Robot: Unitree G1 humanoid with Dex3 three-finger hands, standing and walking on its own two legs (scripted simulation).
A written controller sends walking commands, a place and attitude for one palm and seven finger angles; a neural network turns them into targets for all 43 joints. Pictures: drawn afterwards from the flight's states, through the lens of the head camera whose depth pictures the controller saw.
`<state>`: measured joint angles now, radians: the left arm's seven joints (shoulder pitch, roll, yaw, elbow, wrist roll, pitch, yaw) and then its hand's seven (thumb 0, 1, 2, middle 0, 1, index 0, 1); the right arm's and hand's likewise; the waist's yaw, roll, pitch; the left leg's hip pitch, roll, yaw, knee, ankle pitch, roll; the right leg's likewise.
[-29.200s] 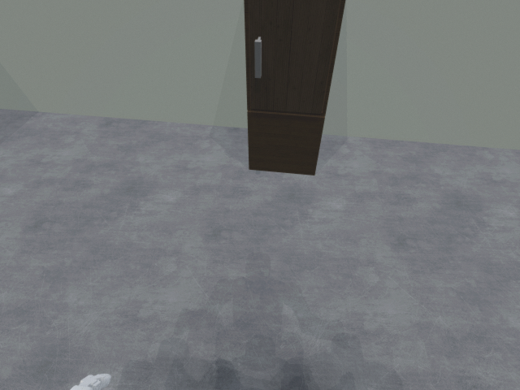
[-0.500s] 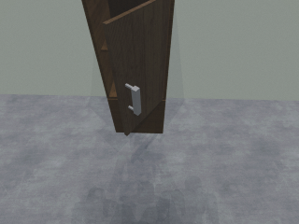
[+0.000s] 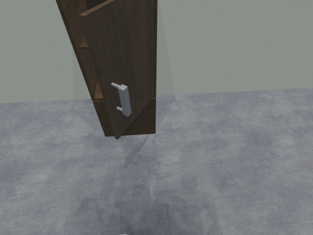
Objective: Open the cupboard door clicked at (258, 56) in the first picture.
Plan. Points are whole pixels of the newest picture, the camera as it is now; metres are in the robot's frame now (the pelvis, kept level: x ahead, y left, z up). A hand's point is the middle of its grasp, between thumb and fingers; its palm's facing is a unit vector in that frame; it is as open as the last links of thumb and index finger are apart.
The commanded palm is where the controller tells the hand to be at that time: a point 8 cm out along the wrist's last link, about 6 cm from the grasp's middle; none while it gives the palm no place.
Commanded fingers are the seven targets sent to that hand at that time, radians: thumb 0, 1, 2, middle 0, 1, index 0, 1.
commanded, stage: walk to a spot facing it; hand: left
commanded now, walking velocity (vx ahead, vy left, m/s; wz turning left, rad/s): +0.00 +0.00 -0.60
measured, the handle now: (120, 99) +0.60 +0.18 -0.07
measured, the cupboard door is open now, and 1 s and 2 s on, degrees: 55 55 55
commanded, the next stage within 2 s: none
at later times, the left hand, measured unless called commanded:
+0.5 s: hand out of the picture +0.07 +0.15 -0.15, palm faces -0.20 -0.94 -0.27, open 7.4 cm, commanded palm none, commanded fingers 0.00 0.90 0.90 -0.20 -0.30 -0.20 -0.30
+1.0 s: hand (130, 225) +0.17 +0.09 -0.16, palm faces -0.50 -0.82 -0.28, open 7.4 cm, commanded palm none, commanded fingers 0.00 0.90 0.90 -0.20 -0.30 -0.20 -0.30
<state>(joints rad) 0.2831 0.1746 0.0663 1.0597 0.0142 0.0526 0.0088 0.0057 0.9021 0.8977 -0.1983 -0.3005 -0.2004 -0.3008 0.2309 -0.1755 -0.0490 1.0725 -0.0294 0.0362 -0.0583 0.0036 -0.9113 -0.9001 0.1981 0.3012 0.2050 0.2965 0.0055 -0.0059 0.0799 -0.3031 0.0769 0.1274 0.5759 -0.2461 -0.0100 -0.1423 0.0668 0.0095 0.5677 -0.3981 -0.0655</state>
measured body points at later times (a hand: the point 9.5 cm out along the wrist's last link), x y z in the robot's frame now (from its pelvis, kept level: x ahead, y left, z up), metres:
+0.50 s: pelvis -0.02 -0.04 +0.01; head +0.03 -0.06 +0.46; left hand +0.09 +0.20 -0.13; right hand +0.04 -0.31 -0.13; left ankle +0.01 +0.12 -0.68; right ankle -0.05 -0.11 -0.73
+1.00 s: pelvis -0.01 -0.05 +0.00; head +0.03 -0.09 +0.44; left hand +0.20 +0.13 -0.13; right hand -0.11 -0.32 -0.15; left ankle +0.03 +0.09 -0.67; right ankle -0.07 -0.16 -0.73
